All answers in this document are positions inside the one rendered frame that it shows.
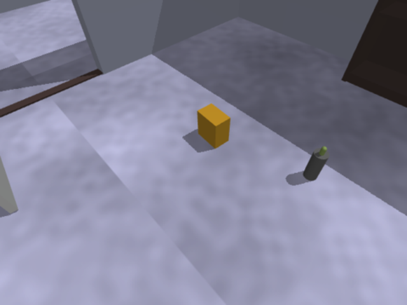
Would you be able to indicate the bookshelf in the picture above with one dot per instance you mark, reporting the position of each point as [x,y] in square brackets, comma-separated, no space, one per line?
[379,63]

